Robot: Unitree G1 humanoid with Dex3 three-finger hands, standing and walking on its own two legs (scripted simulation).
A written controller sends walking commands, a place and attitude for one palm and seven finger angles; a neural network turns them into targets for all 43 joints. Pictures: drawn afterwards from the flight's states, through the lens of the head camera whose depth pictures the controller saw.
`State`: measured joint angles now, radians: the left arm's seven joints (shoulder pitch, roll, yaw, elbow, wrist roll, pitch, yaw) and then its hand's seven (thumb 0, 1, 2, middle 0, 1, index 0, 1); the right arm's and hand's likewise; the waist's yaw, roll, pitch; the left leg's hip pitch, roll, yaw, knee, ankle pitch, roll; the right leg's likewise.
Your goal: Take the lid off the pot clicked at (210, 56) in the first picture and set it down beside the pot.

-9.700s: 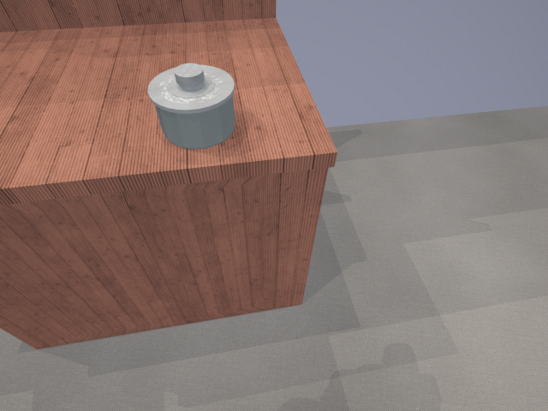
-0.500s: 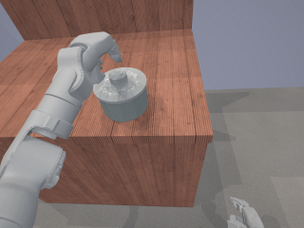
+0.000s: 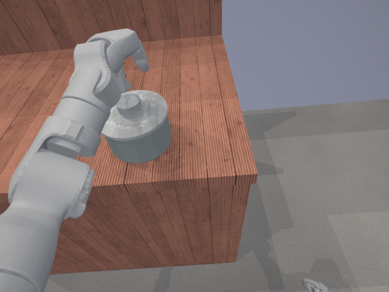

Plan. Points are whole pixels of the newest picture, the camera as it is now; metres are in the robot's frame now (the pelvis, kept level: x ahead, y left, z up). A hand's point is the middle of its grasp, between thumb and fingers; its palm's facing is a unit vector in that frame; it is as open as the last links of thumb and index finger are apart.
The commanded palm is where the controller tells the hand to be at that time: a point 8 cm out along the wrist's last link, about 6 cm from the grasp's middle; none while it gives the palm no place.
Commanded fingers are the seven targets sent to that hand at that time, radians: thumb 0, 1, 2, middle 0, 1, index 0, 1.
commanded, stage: move the open hand above the knob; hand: left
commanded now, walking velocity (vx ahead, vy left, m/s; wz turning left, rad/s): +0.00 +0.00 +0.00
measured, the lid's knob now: (128, 104) +0.47 +0.14 +0.15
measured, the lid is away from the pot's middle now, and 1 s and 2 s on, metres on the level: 0.00 0.00 0.00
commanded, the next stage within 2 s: lower the open fingers around the knob in 0.56 s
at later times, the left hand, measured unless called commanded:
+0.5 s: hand (119, 80) +0.45 +0.14 +0.23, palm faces -0.22 -0.07 -0.97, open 9.6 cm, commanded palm +0.43 +0.14 +0.29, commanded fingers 0.00 -0.34 1.71 -0.91 -0.08 -0.91 -0.08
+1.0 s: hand (125, 88) +0.46 +0.13 +0.21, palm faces -0.29 -0.12 -0.95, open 9.6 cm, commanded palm +0.43 +0.15 +0.27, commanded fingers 0.00 -0.34 1.71 -0.91 -0.08 -0.91 -0.08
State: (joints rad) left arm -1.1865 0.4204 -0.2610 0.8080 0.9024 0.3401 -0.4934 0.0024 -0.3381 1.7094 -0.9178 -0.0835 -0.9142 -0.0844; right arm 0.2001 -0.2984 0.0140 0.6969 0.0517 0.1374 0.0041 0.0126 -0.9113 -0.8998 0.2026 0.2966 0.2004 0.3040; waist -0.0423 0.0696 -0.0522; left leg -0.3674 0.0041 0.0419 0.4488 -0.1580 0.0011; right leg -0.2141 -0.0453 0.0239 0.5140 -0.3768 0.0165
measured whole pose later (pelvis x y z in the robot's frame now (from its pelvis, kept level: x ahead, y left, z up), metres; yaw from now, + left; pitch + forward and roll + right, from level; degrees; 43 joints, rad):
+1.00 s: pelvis +0.00 +0.00 +0.00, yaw +0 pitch +4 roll +2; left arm -1.16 0.40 -0.29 0.84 0.87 0.38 -0.51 0.00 -0.34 1.71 -0.92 -0.08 -0.91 -0.08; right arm 0.21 -0.30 0.02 0.71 0.05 0.13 -0.01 0.01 -0.91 -0.90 0.20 0.30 0.20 0.30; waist -0.04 0.06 -0.06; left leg -0.37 0.00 0.04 0.46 -0.16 0.00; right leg -0.21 -0.04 0.02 0.52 -0.38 0.01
